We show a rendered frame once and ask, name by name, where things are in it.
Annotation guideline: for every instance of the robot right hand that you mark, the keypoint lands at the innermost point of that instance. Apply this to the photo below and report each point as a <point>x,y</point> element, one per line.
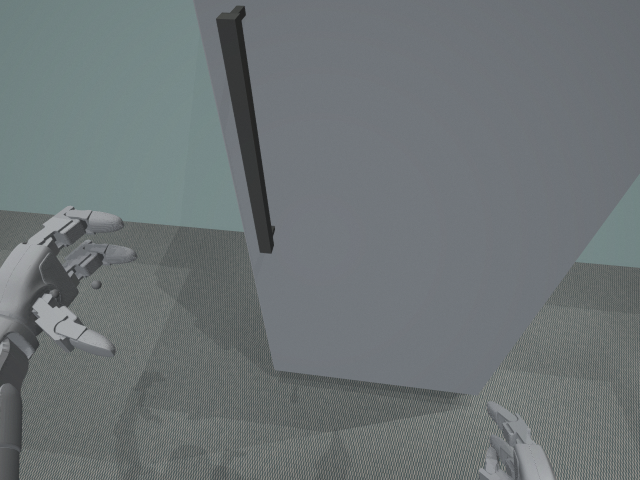
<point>526,461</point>

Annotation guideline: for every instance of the handle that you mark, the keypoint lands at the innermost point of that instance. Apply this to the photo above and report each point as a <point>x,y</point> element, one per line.
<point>235,59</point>

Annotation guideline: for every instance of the left robot forearm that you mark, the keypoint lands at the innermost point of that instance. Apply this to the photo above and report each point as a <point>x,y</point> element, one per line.
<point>17,345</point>

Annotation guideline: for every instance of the fridge door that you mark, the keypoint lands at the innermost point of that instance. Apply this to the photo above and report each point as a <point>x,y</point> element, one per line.
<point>433,170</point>

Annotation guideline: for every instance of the robot left hand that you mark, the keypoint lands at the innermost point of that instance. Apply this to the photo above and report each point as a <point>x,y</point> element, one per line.
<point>32,270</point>

